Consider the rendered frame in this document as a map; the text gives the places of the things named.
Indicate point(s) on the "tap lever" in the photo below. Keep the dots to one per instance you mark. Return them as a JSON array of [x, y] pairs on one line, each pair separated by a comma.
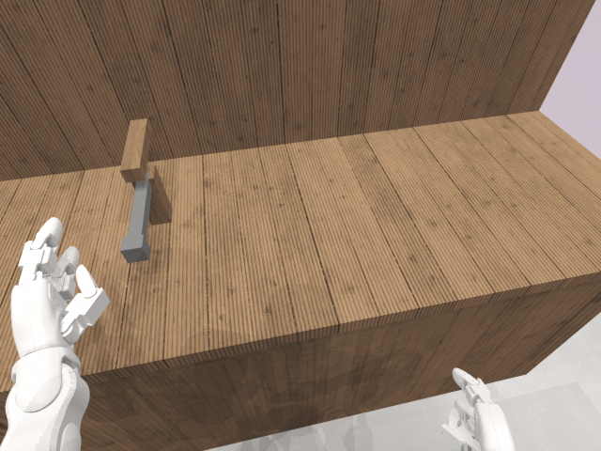
[[135, 248]]

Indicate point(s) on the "robot left hand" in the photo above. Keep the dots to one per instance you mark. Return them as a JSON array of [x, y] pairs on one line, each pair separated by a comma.
[[39, 302]]

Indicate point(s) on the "left robot forearm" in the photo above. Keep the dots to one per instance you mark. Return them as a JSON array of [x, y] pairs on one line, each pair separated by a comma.
[[46, 405]]

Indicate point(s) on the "robot right hand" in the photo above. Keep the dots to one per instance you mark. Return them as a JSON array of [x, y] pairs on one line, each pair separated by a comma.
[[488, 429]]

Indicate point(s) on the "counter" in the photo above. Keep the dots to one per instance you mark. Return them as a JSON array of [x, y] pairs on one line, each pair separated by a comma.
[[350, 198]]

